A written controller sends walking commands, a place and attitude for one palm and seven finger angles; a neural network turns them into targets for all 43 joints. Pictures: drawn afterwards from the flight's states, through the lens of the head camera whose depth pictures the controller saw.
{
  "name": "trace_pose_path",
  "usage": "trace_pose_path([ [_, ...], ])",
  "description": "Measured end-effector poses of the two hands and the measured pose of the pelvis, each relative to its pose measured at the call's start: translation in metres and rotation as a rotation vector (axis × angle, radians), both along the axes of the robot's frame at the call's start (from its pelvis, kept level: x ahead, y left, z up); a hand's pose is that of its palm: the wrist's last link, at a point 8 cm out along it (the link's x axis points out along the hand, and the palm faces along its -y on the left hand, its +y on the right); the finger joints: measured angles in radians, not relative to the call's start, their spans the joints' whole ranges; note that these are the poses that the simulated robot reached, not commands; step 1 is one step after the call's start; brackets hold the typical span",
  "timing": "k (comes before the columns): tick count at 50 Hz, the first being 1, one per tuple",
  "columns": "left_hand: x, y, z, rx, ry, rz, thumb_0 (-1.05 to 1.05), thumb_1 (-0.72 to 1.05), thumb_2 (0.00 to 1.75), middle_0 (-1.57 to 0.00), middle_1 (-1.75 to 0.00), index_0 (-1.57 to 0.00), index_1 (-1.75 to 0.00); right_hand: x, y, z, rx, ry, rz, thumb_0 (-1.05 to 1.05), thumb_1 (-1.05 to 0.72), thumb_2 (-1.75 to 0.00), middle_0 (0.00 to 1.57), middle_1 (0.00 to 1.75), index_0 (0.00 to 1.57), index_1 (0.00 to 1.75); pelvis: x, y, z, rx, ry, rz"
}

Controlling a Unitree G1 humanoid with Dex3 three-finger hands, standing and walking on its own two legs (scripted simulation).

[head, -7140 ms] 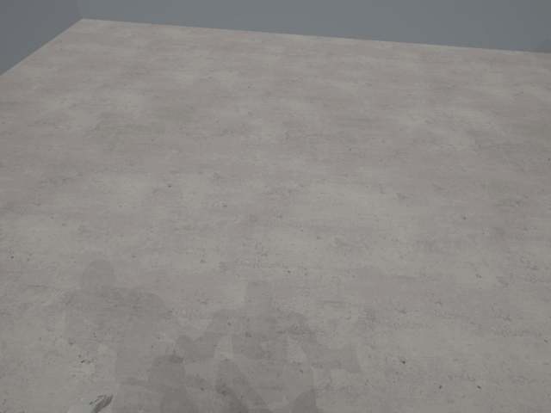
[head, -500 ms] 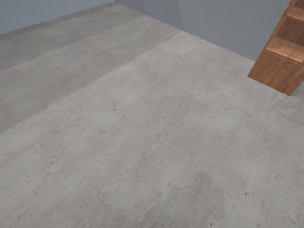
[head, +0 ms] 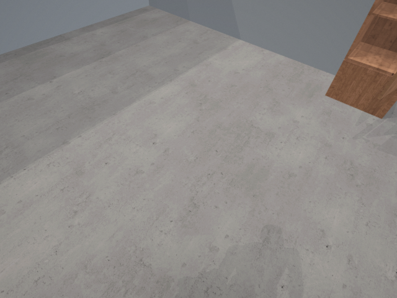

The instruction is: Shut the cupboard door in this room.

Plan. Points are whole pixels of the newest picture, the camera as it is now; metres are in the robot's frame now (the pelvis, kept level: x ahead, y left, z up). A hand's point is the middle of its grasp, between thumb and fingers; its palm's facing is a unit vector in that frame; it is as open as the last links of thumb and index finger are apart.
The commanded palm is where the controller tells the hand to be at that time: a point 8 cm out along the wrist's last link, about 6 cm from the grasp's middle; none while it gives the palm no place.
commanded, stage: turn or walk to find it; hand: left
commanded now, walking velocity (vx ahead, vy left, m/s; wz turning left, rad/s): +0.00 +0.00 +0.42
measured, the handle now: out of the picture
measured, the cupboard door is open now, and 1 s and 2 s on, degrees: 75 75 75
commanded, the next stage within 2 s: none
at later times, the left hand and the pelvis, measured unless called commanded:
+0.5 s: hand out of the picture +0.01 +0.14 -0.13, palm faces +0.24 -0.93 -0.27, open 7.4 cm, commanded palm none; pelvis -0.03 -0.06 +0.01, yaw +14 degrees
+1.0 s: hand out of the picture -0.14 +0.19 -0.16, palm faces +0.47 -0.85 -0.24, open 7.4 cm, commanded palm none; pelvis -0.08 -0.02 +0.01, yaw +25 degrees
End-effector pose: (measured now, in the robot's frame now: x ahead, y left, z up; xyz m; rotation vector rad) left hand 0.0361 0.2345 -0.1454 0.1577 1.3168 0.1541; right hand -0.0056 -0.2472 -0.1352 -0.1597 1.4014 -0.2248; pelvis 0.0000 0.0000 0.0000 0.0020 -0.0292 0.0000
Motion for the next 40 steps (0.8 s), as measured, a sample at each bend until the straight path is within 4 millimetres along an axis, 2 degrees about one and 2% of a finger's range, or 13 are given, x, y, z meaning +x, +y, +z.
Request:
trace_pose_path([
  [4,0.007,0.008,0.005,0.021,-0.003,0.004,0.0,0.91,0.89,-0.2,-0.3,-0.2,-0.3,-0.02,0.004,0.004,0.008,0.048,0.003,0.0,-0.91,-0.9,0.2,0.3,0.2,0.3,-0.005,-0.003,0.004,-0.002,0.026,0.03],
  [8,0.017,0.007,0.021,0.049,-0.05,0.021,0.0,0.91,0.89,-0.2,-0.3,-0.2,-0.3,-0.027,0.004,0.004,0.035,0.083,0.033,0.01,-0.91,-0.9,0.2,0.3,0.2,0.3,-0.01,-0.011,0.01,-0.013,0.049,0.073],
  [13,0.028,-0.008,0.034,0.083,-0.147,0.048,0.0,0.91,0.89,-0.2,-0.3,-0.19,-0.3,-0.018,-0.013,-0.007,0.07,0.068,0.079,0.01,-0.9,-0.9,0.2,0.3,0.2,0.3,-0.018,-0.031,0.007,0.004,0.054,0.124],
  [16,0.021,-0.022,0.04,0.105,-0.189,0.067,0.0,0.91,0.89,-0.2,-0.3,-0.19,-0.3,-0.002,-0.03,-0.017,0.084,0.03,0.106,0.01,-0.9,-0.9,0.2,0.3,0.2,0.3,-0.023,-0.044,0.004,0.005,0.032,0.157],
  [22,-0.02,-0.042,0.048,0.106,-0.17,0.145,0.0,0.91,0.89,-0.2,-0.3,-0.2,-0.3,0.049,-0.053,-0.009,0.07,-0.07,0.19,0.01,-0.91,-0.9,0.2,0.3,0.2,0.3,-0.027,-0.056,0.011,0.038,0.012,0.217],
  [28,-0.072,-0.051,0.04,0.087,-0.105,0.243,0.0,0.91,0.89,-0.21,-0.3,-0.2,-0.3,0.088,-0.056,0.001,0.039,-0.112,0.294,0.01,-0.91,-0.9,0.2,0.3,0.19,0.3,-0.034,-0.059,0.012,0.039,0.012,0.28],
  [33,-0.128,-0.049,0.027,0.063,-0.009,0.322,0.0,0.91,0.89,-0.21,-0.3,-0.2,-0.3,0.116,-0.036,0.008,0.019,-0.13,0.392,0.01,-0.91,-0.9,0.19,0.3,0.19,0.3,-0.042,-0.053,0.01,0.028,0.02,0.322],
  [40,-0.206,-0.03,-0.002,0.019,0.117,0.438,0.0,0.91,0.89,-0.2,-0.3,-0.2,-0.3,0.144,0.023,0.017,0.008,-0.229,0.527,0.01,-0.91,-0.9,0.2,0.3,0.19,0.3,-0.059,-0.029,-0.003,0.005,0.018,0.382],
])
